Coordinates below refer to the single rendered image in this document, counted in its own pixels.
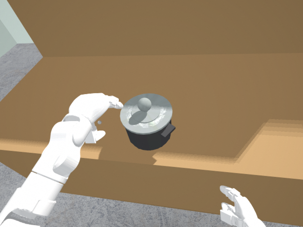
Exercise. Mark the table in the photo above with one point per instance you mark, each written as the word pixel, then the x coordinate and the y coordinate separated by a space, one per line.
pixel 232 71

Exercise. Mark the robot right hand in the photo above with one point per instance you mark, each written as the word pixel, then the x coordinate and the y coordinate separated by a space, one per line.
pixel 234 215

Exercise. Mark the lid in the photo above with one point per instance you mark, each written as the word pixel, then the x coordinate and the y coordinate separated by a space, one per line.
pixel 154 120

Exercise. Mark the left robot upper arm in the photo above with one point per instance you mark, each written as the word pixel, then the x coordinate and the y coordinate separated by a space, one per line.
pixel 15 222

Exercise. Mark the pot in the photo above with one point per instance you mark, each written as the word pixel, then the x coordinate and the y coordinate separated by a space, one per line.
pixel 151 141

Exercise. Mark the right robot forearm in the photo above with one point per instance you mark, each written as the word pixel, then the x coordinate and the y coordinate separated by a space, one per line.
pixel 252 222

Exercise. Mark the robot left hand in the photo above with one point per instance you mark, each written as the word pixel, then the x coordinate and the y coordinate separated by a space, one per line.
pixel 93 106

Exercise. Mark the knob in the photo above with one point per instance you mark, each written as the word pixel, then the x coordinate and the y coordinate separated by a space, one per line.
pixel 144 104

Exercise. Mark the left robot forearm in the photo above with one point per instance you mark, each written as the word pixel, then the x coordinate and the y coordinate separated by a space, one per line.
pixel 36 197

